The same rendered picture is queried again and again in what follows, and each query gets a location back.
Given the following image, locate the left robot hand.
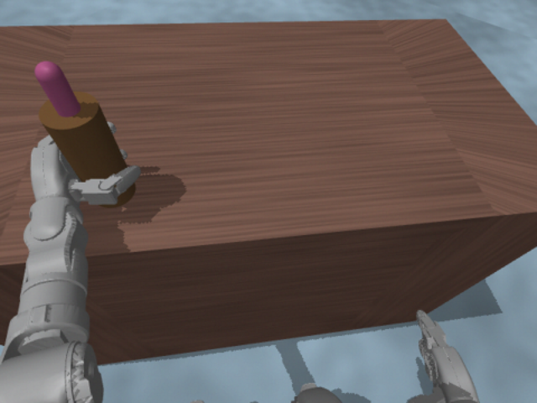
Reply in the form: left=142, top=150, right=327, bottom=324
left=30, top=122, right=141, bottom=207

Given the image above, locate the right robot hand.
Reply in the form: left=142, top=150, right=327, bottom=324
left=409, top=310, right=480, bottom=403

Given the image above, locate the left robot arm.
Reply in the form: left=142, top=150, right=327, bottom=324
left=0, top=196, right=104, bottom=403

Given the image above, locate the bottle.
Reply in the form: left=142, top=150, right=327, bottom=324
left=34, top=61, right=136, bottom=208

